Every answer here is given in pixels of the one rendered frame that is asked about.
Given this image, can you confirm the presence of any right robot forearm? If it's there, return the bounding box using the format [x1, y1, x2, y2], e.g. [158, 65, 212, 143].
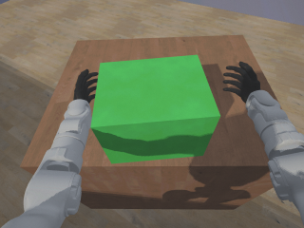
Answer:
[245, 90, 304, 161]

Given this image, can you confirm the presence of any carton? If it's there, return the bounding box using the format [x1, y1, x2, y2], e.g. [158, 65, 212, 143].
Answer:
[90, 54, 220, 164]

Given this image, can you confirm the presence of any left robot forearm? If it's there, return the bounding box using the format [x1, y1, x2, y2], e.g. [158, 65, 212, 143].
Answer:
[24, 99, 92, 211]

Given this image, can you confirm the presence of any pedestal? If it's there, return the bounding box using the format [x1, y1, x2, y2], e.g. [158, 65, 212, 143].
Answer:
[20, 34, 283, 210]

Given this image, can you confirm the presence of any robot right upper arm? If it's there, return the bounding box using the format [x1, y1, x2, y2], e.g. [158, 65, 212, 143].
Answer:
[268, 151, 304, 225]

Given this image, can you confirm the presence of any robot left upper arm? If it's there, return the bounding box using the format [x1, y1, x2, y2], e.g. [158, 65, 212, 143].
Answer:
[1, 169, 82, 228]

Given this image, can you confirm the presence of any left robot hand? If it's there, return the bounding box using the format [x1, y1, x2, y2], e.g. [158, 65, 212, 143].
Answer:
[73, 69, 99, 103]

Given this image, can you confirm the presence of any right robot hand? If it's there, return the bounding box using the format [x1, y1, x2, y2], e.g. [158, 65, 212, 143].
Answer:
[223, 61, 261, 103]

